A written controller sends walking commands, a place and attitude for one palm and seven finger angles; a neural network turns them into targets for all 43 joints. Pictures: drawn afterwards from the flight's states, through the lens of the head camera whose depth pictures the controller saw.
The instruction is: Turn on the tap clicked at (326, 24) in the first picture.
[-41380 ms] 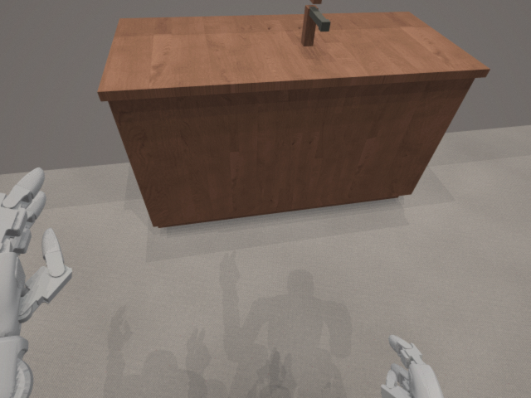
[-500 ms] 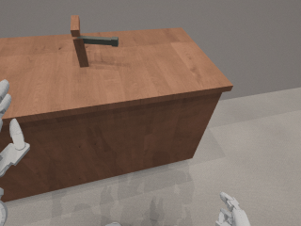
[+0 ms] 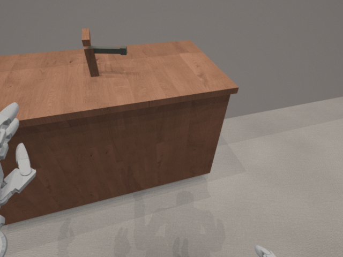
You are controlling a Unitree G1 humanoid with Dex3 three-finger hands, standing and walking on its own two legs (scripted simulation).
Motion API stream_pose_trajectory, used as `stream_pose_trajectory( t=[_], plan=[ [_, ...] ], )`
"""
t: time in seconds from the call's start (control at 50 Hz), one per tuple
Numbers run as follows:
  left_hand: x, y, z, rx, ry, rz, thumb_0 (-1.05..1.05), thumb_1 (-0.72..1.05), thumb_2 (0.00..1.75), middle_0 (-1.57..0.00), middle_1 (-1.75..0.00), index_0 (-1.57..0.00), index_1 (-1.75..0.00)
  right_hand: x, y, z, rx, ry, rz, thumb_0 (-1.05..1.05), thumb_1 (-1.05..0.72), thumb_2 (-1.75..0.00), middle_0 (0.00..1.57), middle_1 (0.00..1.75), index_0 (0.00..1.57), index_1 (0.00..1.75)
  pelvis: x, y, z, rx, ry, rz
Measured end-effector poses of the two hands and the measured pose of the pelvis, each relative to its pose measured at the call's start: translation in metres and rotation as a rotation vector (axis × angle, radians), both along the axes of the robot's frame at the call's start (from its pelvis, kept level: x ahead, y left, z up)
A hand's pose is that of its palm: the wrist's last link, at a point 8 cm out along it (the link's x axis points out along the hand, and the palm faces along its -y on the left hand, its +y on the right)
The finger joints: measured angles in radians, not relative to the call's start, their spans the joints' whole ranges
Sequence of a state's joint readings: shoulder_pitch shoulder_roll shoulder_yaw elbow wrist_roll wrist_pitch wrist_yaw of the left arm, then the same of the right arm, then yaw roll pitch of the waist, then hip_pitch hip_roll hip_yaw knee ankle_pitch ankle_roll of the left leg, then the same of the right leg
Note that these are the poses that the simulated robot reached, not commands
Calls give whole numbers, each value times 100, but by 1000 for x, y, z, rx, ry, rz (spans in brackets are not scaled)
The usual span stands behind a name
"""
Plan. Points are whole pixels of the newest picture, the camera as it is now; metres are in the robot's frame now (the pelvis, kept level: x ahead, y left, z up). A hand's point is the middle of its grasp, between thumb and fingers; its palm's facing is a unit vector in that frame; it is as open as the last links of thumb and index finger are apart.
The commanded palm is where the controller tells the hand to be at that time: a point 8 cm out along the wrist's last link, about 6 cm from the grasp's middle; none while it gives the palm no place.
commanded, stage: stop stepping back and stand still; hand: left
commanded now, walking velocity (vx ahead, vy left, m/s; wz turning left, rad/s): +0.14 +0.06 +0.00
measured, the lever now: (123, 50) +0.87 +0.22 +0.13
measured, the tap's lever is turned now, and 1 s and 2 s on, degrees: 74 74 74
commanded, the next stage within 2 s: stand and check the lever's angle in 1.34 s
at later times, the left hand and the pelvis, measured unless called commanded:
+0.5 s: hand (20, 208) +0.15 +0.23 +0.18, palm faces +0.41 -0.82 -0.40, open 7.4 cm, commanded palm +0.10 +0.26 +0.20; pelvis -0.06 -0.02 +0.00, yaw +1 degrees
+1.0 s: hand (22, 204) +0.16 +0.24 +0.18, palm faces +0.43 -0.83 -0.34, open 7.4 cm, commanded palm +0.11 +0.28 +0.20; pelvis -0.03 -0.01 +0.01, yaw +3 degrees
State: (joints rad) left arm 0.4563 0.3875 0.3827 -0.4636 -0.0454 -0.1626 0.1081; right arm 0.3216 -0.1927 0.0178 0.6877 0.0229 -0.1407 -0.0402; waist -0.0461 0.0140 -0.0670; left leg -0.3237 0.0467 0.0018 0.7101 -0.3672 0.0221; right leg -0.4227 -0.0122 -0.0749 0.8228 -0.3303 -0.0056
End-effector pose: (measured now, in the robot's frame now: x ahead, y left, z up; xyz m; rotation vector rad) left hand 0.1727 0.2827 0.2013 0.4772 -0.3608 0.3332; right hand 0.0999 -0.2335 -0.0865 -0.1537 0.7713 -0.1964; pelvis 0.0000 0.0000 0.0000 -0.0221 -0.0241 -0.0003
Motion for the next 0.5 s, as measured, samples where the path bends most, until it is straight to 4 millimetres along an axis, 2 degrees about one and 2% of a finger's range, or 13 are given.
stream_pose_trajectory(
  t=[0.06,0.1,0.18,0.28,0.34,0.42,0.5],
  plan=[
    [-18,-7,-9,40,-6,2,2,89,90,-20,-30,-21,-30,-5,-10,-18,-13,14,27,1,-90,-90,20,30,20,30,-17,-7,-18,-31,-15,7],
    [-27,-9,-17,2,-8,-9,2,89,89,-20,-30,-21,-30,-8,-15,-22,-23,38,36,1,-90,-90,20,30,20,30,-27,-8,-21,-40,-27,11],
    [-41,-12,-25,-49,-2,-32,2,89,89,-21,-30,-21,-30,-13,-18,-8,-50,36,27,2,-90,-90,20,30,20,30,-42,-8,-17,-14,-6,1],
    [-51,-7,-20,-28,-34,-35,2,88,89,-21,-30,-22,-30,-14,-12,11,-96,-72,10,2,-90,-90,20,30,20,30,-55,-2,-17,24,-2,-22],
    [-51,-2,-9,-7,-30,-3,2,88,89,-21,-30,-22,-30,-19,-3,19,-46,-106,7,2,-90,-90,20,30,20,30,-58,-4,-6,30,-5,-12],
    [-54,-2,0,-30,1,28,2,89,89,-21,-30,-21,-30,-29,5,20,4,-63,32,1,-90,-90,20,30,20,30,-58,-8,8,5,8,6],
    [-60,-12,-4,-5,45,47,2,89,90,-20,-30,-21,-30,-32,1,8,17,-28,62,1,-90,-90,20,30,20,30,-57,-17,3,-2,11,12]
  ],
)
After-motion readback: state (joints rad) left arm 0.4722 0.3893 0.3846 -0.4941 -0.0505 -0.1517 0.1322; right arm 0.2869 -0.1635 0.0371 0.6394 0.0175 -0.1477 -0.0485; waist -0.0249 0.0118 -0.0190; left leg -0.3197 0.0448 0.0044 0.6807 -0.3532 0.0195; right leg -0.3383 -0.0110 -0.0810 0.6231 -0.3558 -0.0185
